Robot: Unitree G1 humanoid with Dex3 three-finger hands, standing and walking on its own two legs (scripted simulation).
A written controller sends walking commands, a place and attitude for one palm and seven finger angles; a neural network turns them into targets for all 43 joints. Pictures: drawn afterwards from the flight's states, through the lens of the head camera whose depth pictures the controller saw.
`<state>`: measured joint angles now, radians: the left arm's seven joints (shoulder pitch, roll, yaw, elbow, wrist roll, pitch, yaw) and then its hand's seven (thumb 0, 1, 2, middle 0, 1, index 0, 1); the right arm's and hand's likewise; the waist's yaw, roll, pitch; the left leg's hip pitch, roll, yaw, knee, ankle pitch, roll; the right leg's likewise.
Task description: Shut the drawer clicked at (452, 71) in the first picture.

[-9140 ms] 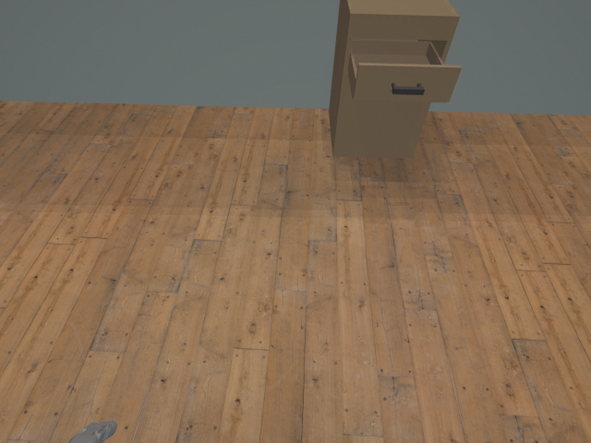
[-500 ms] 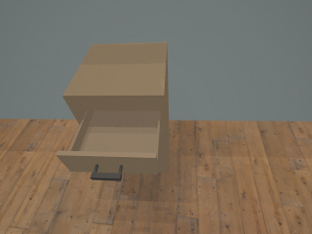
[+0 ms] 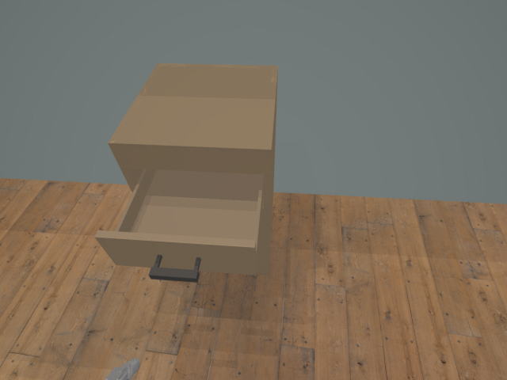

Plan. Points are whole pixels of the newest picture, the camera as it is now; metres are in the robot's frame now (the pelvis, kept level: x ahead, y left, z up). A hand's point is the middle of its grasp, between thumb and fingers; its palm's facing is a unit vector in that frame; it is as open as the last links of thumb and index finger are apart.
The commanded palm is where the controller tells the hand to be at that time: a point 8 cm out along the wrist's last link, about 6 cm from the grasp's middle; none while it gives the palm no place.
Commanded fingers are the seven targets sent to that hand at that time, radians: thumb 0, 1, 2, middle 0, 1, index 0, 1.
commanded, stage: raise the hand and make a fist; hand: left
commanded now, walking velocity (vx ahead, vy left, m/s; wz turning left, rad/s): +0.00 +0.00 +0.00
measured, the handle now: (176, 267) +0.40 +0.23 -0.22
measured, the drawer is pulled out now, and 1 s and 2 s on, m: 0.23 0.23 0.23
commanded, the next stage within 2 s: bring the fist close to the handle in 1.80 s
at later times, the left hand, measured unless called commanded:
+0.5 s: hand (150, 374) +0.15 +0.18 -0.08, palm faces -0.04 -1.00 -0.03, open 5.0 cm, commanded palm +0.14 +0.23 -0.09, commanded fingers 0.00 0.90 0.90 -0.82 -0.97 -0.82 -0.97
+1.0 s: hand (162, 352) +0.19 +0.18 -0.11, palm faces -0.04 -1.00 -0.04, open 3.1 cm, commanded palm +0.17 +0.24 -0.11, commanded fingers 0.00 0.90 0.90 -1.32 -1.51 -1.32 -1.51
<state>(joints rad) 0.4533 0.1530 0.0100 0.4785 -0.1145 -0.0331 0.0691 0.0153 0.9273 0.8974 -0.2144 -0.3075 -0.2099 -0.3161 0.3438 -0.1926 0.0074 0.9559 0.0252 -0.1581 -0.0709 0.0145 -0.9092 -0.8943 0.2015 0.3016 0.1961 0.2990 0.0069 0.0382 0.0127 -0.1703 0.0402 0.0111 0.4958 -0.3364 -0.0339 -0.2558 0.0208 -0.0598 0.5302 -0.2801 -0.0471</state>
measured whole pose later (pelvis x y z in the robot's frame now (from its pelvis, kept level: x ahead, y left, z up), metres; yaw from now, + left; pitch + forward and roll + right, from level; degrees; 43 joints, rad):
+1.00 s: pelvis -0.05 +0.04 -0.13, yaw +1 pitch +23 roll -2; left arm 0.32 0.19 0.01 -0.01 -0.14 -0.45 -0.12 0.01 0.90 0.90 -1.13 -1.30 -1.12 -1.31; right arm 0.19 -0.25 -0.02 0.48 0.00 -0.14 -0.02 0.02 -0.90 -0.89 0.20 0.30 0.20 0.30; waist -0.02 0.01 -0.18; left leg -1.16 0.00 -0.02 1.40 -0.64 0.02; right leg -1.20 -0.04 -0.07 1.33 -0.53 -0.01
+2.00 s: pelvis -0.06 +0.03 -0.15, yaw +1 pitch +25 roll -2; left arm 0.26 0.21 0.07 0.06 -0.18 -0.47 -0.19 0.01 0.90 0.90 -1.40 -1.60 -1.40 -1.60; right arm 0.16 -0.24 0.01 0.49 0.01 -0.11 -0.01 0.02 -0.90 -0.89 0.20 0.30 0.20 0.30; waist -0.01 0.01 -0.20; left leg -1.23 0.00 -0.04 1.46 -0.65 0.01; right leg -1.27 -0.04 -0.09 1.39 -0.55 -0.02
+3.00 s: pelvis -0.08 +0.03 -0.22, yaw +0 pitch +32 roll -3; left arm -0.23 0.25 0.16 0.43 -0.16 -0.49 -0.19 0.01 0.90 0.90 -1.40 -1.60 -1.40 -1.60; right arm 0.12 -0.27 0.01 0.54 -0.01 -0.02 0.02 0.01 -0.90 -0.89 0.20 0.30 0.20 0.30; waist -0.05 0.02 -0.21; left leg -1.58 0.00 -0.03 1.73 -0.71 0.01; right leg -1.62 -0.05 -0.08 1.65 -0.59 -0.02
